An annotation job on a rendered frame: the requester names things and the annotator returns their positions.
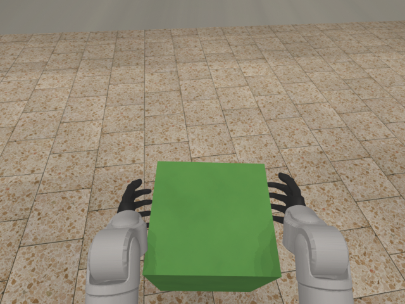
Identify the robot right hand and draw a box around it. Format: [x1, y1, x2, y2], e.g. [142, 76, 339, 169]
[267, 172, 306, 224]

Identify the robot left hand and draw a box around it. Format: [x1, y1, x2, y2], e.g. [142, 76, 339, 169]
[117, 179, 152, 228]

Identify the robot right forearm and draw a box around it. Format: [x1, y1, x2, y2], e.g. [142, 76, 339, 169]
[282, 205, 354, 304]

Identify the carton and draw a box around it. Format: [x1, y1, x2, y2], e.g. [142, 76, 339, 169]
[142, 161, 282, 292]

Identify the robot left forearm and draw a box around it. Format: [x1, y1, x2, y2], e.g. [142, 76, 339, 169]
[85, 210, 148, 304]

